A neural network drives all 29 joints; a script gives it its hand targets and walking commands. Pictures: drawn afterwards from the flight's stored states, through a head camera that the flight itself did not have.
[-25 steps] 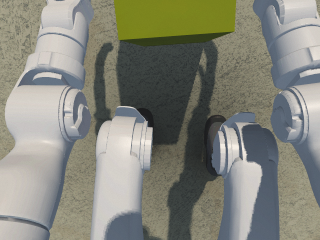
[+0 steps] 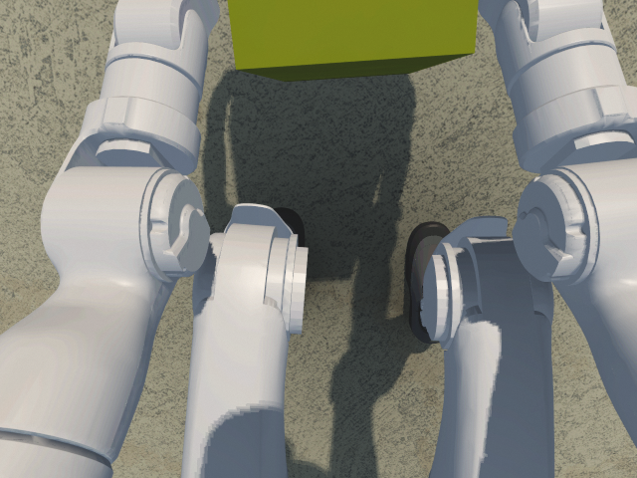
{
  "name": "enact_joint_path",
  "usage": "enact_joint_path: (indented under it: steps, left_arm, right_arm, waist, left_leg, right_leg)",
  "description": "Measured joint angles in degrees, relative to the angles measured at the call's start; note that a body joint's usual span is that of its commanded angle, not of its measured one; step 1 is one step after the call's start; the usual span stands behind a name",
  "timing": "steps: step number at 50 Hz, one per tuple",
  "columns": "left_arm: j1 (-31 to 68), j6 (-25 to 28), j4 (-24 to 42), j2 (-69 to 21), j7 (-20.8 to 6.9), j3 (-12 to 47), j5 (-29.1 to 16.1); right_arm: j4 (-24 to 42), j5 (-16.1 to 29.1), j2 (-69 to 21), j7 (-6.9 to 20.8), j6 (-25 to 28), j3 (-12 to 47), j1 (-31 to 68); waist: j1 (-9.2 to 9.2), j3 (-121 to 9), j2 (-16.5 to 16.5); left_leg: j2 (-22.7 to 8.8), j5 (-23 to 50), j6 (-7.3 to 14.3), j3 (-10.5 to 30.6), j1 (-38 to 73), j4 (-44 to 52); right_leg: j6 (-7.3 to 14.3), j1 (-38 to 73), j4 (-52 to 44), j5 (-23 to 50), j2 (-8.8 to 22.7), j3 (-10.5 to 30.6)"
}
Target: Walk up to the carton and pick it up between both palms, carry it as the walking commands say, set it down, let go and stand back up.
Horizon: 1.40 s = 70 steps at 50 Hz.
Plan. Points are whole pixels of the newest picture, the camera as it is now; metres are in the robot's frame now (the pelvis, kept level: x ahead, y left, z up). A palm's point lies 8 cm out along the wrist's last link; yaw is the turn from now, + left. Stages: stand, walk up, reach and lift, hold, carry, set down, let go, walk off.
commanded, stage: reach and lift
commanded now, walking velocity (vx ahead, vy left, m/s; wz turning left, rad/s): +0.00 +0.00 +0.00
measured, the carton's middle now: out of the picture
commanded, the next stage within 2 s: none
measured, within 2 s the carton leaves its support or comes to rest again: leaves its support in 0.72 s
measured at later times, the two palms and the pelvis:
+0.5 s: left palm out of the picture +0.54 +0.18 -0.18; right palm out of the picture +0.56 -0.09 -0.18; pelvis +0.01 -0.01 -0.01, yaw +0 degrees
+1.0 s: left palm out of the picture +0.55 +0.19 -0.12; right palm out of the picture +0.57 -0.07 -0.12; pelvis +0.00 +0.00 +0.01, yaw +0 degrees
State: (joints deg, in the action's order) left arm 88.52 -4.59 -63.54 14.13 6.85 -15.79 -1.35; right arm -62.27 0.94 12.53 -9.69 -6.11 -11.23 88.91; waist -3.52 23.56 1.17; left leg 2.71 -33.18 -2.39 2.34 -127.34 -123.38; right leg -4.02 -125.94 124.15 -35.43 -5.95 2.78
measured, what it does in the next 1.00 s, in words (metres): stands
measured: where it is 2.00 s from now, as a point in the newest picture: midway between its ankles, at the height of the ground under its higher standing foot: (353, 293)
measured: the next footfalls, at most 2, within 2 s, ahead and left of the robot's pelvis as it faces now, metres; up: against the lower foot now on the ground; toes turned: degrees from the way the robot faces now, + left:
none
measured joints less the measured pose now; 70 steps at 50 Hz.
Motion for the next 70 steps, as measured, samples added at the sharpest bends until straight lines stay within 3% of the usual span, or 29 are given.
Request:
enact_joint_path:
  steps: [10, 22, 33, 40, 53, 70]
  left_arm:
    - [-3.5, -5.1, 7.7, -1.8, -3.3, -6.2, 5.2]
    - [-6.6, -7.3, 11.3, -2.2, -5.7, -7.0, 6.3]
    - [-7.8, -9.0, 13.3, -2.7, -4.2, -5.7, 4.9]
    - [-8.1, -10.5, 15.0, -3.6, 1.5, -4.5, 3.5]
    - [-7.2, -13.8, 15.5, -5.5, -0.6, -9.0, 10.1]
    - [-10.3, -15.3, 19.4, -8.0, -1.4, -10.3, 12.2]
  right_arm:
    - [5.4, -6.3, -3.5, 1.9, -3.9, -7.4, -2.2]
    - [8.9, -6.4, -5.5, 1.7, -5.0, -8.3, -5.2]
    - [9.3, -4.1, -5.2, 0.0, -5.6, -6.2, -5.8]
    - [10.9, -2.9, -5.7, -2.0, -7.4, -4.5, -6.0]
    - [11.8, -9.2, -7.8, -0.1, -10.5, -10.7, -6.0]
    - [17.0, -11.3, -10.1, 1.2, -12.3, -13.2, -9.9]
  waist:
    - [0.09, 0.1, 0.5]
    - [0.01, -1.8, 0.9]
    - [-0.19, -2.2, 1.1]
    - [-0.05, -3.8, 0.8]
    - [0.60, -11.5, 0.7]
    - [0.97, -15.5, 0.3]
  left_leg:
    - [0.1, -1.4, -0.5, 0.2, 0.2, -2.6]
    - [0.6, -2.7, -1.5, 0.9, 0.0, -3.1]
    - [0.9, -2.4, -1.6, 1.0, 0.1, -2.2]
    - [1.4, -1.2, -1.5, 1.0, -0.1, -1.1]
    - [3.2, 1.6, -1.4, 1.8, -1.0, 4.4]
    - [3.9, 1.8, -1.4, 2.4, 1.5, 9.3]
  right_leg:
    - [0.1, -0.2, 2.6, -1.0, -1.1, 0.2]
    - [0.8, -0.8, 3.3, -2.0, -1.5, -0.3]
    - [0.6, -0.7, 2.5, -1.6, -2.0, 0.0]
    - [-0.1, -0.7, 1.3, -0.8, -2.2, 0.4]
    - [-0.5, -0.5, -4.4, 0.9, -1.5, 0.5]
    - [-0.6, 2.3, -9.4, 0.9, -1.7, 1.0]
